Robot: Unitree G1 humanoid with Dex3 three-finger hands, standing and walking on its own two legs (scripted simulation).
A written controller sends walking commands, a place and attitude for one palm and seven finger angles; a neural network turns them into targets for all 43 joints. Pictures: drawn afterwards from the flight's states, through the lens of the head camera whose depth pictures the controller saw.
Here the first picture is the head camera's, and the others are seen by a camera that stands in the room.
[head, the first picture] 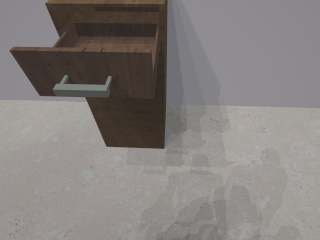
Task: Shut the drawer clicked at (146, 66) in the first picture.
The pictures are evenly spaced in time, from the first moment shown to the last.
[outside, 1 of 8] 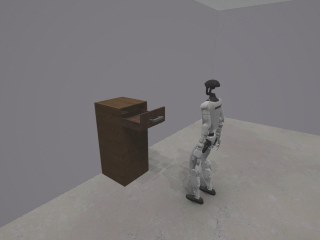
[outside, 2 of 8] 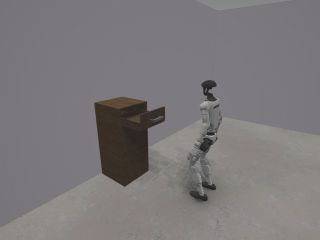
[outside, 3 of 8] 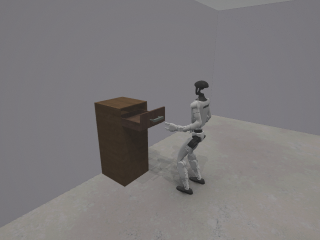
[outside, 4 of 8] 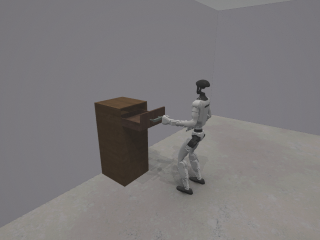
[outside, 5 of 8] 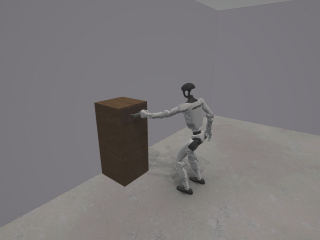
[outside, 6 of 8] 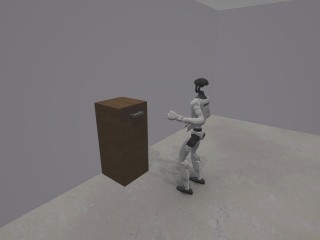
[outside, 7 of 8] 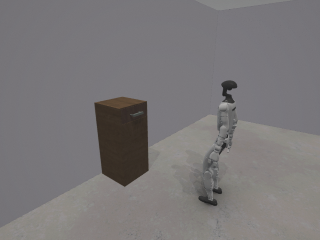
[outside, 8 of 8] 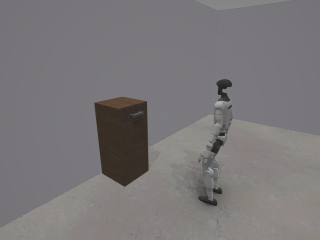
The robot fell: no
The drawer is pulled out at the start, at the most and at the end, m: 0.30 0.30 0.00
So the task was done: yes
